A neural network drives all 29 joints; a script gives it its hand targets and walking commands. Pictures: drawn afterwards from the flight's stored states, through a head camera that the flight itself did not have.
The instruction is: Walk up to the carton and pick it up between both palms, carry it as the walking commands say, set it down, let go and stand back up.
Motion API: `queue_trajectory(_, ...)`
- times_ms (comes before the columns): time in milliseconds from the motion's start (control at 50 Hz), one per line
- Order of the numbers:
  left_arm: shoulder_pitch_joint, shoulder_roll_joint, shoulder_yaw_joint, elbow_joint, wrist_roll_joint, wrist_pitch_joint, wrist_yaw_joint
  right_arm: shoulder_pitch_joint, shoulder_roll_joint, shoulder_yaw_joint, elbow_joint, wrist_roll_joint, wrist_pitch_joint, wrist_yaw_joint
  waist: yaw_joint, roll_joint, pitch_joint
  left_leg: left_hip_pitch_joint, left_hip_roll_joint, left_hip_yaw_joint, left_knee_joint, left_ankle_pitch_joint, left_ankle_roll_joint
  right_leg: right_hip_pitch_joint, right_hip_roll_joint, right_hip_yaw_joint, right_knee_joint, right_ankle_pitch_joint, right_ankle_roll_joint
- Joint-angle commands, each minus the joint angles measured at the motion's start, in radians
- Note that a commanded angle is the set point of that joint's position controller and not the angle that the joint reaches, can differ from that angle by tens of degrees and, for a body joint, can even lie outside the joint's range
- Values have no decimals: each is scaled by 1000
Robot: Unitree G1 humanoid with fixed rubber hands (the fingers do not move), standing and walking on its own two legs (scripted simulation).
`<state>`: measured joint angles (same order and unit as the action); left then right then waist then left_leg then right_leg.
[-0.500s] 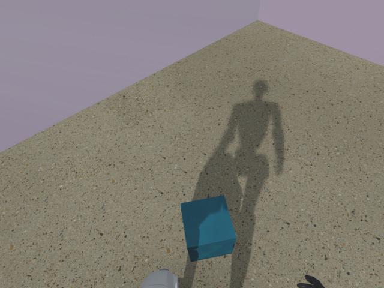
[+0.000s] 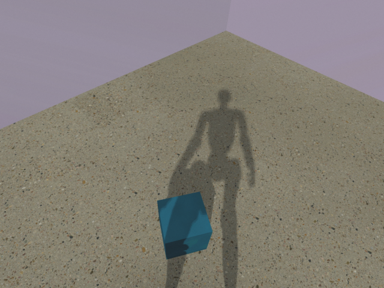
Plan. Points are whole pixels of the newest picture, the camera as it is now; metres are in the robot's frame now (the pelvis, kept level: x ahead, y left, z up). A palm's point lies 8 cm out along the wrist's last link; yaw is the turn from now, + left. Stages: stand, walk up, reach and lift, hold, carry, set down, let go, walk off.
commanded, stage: walk up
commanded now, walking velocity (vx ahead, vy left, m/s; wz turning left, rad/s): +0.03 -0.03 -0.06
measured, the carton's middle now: (182, 225) +0.49 +0.01 -0.66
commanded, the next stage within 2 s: none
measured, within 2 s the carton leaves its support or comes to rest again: neither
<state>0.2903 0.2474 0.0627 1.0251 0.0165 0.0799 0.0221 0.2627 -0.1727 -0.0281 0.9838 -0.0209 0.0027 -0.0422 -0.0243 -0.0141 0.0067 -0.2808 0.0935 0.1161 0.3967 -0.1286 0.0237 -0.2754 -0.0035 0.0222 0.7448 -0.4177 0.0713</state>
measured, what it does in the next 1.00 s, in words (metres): steps on the spot: right foot, then left foot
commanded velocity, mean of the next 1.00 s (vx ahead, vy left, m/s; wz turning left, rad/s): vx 0.03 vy -0.01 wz -0.01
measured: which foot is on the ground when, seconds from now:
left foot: down 0.00-0.10, up 0.12-0.56, down 0.58-1.00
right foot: up 0.00-0.08, down 0.10-0.60, up 0.62-1.00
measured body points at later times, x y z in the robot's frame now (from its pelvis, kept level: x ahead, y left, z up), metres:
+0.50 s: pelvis +0.03 -0.01 +0.00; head +0.05 -0.02 +0.45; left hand -0.06 +0.21 -0.14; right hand +0.10 -0.26 -0.15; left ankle +0.07 +0.13 -0.71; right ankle -0.05 -0.14 -0.75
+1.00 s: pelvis +0.06 +0.03 -0.01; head +0.09 +0.04 +0.44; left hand +0.08 +0.27 -0.17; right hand +0.10 -0.21 -0.16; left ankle +0.13 +0.12 -0.75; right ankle +0.04 -0.09 -0.69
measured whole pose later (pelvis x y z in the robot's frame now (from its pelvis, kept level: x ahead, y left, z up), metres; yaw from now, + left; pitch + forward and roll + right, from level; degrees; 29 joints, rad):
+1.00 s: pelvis +0.06 +0.03 -0.01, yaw -1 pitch -1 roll -2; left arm 0.25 0.17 0.07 1.06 0.03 0.07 0.04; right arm 0.20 -0.18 -0.04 1.01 -0.02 0.01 -0.06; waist -0.02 0.02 0.08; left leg -0.32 0.06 0.15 0.49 -0.16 0.06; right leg -0.43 0.00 -0.05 1.00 -0.50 0.04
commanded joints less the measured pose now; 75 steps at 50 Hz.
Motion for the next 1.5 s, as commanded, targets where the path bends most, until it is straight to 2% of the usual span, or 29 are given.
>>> queue_trajectory(0,84,-12,-17,4,-5,-38,11,80,-172,-44,29,0,26,10,11,252,-28,36,134,-140,-136,-289,83,124,13,-79,-360,65,-49)
queue_trajectory(40,154,0,-23,39,-4,-62,14,68,-127,-44,35,10,32,14,33,74,10,-68,67,-86,-15,-268,40,210,-51,-19,-502,199,-66)
queue_trajectory(80,116,115,-2,8,3,-76,19,59,-27,-22,15,9,31,24,19,-225,47,-191,-33,-15,228,-351,-22,114,-344,347,-673,-80,-133)
queue_trajectory(120,-9,84,-26,-12,25,-89,14,7,-94,-36,11,22,48,35,12,-201,149,-47,-8,-119,306,-253,-22,-165,-307,286,-687,-212,-191)
queue_trajectory(140,-52,28,-42,-22,9,-99,15,29,-67,-28,23,14,47,42,-10,-190,154,-60,-13,-100,307,-221,-19,-99,-243,207,-677,-144,-160)
queue_trajectory(200,16,-2,-55,10,2,-121,24,110,-64,-33,83,-8,40,33,-19,-200,108,-160,-50,-85,351,-217,-29,130,-207,81,-536,441,-159)
queue_trajectory(240,237,64,-17,78,4,-122,12,-37,-113,-51,20,-21,20,45,100,-231,102,-360,-22,-39,446,-246,-63,290,-292,282,-663,-178,-202)
queue_trajectory(260,252,81,-11,80,8,-122,16,-99,-131,-58,-5,-20,17,49,119,-183,144,-421,-6,-62,444,-219,-72,303,-330,332,-692,-225,-198)
queue_trajectory(300,250,68,-11,85,16,-137,21,-79,-95,-55,11,-11,1,54,99,-104,157,-456,8,-80,444,-189,-84,353,-331,285,-669,-35,-200)
queue_trajectory(380,246,37,-6,98,22,-160,22,-78,-51,-45,11,0,-16,47,87,-110,124,-384,-18,-49,364,-191,-88,372,-301,138,-540,538,-194)
queue_trajectory(460,201,9,-16,115,21,-146,18,-76,-18,-24,-3,8,-23,44,46,-214,104,-123,-61,18,208,-172,-60,187,-193,8,-464,560,-166)
queue_trajectory(500,197,14,-25,129,7,-136,17,7,-42,-26,28,27,-25,27,14,-164,81,48,-91,13,51,100,-31,135,-146,-31,-317,896,-150)
queue_trajectory(540,231,-18,-34,118,-10,-140,11,176,-155,-50,89,9,-46,19,-40,36,-81,426,73,-103,47,624,-2,-63,-80,-40,-156,425,-69)
queue_trajectory(560,250,-82,-49,105,-24,-132,22,235,-202,-52,84,4,-48,16,-63,225,-212,540,294,-276,46,870,43,-119,-40,-68,-27,-98,-47)
queue_trajectory(600,270,-70,-29,121,-29,-86,30,89,-165,-25,52,14,-30,11,-1,214,-193,263,301,-283,-39,547,147,63,-46,-18,75,-233,-65)
queue_trajectory(660,228,-68,-28,120,19,-56,15,-54,-102,-1,22,1,-5,6,38,189,-9,59,168,-213,-166,-11,94,11,-43,-14,88,-136,-74)
queue_trajectory(800,185,-75,-19,97,24,-37,23,-54,-117,-9,30,-3,-3,0,53,134,68,-98,182,-198,-196,-185,123,2,-27,-50,54,-26,-66)
queue_trajectory(880,84,-14,14,56,14,-7,29,65,-214,-53,24,-2,2,-30,-10,10,69,93,440,-392,-78,562,247,-236,-62,-8,284,-120,-24)
queue_trajectory(980,44,-46,19,-14,13,-20,3,-91,-187,-54,-21,-14,13,-22,25,149,-52,-87,221,-166,-152,-70,142,-72,-21,-24,263,1,-24)
queue_trajectory(1060,103,-54,3,-8,-3,-37,9,-84,-153,-40,5,-15,31,-3,37,253,-99,-9,143,-128,-106,-173,104,16,-7,-88,-120,25,-42)
queue_trajectory(1100,178,-46,-4,22,1,-58,10,-35,-150,-47,36,-3,47,8,61,171,-88,-95,84,-102,-22,-319,76,191,-5,-68,-418,129,-70)
queue_trajectory(1120,182,5,5,21,10,-68,16,11,-122,-44,46,-2,52,14,45,-24,-24,-169,24,-36,95,-349,43,172,-91,47,-544,30,-70)
queue_trajectory(1140,143,93,23,-18,27,-78,20,37,-48,-25,34,-2,53,20,24,-272,22,-267,-56,17,290,-401,-19,104,-341,376,-663,-122,-114)
queue_trajectory(1160,28,110,10,-66,23,-84,22,44,-53,-28,50,-4,58,18,-16,-175,106,-217,-44,-73,327,-349,-24,-47,-377,380,-687,-116,-143)
queue_trajectory(1180,14,97,0,-46,34,-85,23,16,-91,-40,42,6,58,26,-4,-198,111,-137,-35,-151,346,-302,-13,-143,-345,306,-673,-103,-199)
queue_trajectory(1220,-48,-6,-31,-45,24,-107,19,13,-80,-39,58,-3,60,44,-20,-132,132,-112,-48,-119,403,-215,-21,-95,-216,166,-629,57,-161)
queue_trajectory(1280,-16,11,-41,-39,8,-121,18,88,-75,-47,97,0,61,35,-46,-150,77,-129,-65,-111,400,-188,-35,69,-196,71,-537,387,-149)
queue_trajectory(1400,37,-1,-44,-9,15,-118,30,35,-53,-23,92,18,33,11,3,-155,45,-3,-55,-95,88,-205,-41,145,-202,103,-450,459,-210)
queue_trajectory(1480,56,-21,-33,-13,3,-114,22,115,-84,-18,133,13,-4,-10,27,-9,-41,214,45,-174,-50,233,-33,144,-140,77,-372,507,-147)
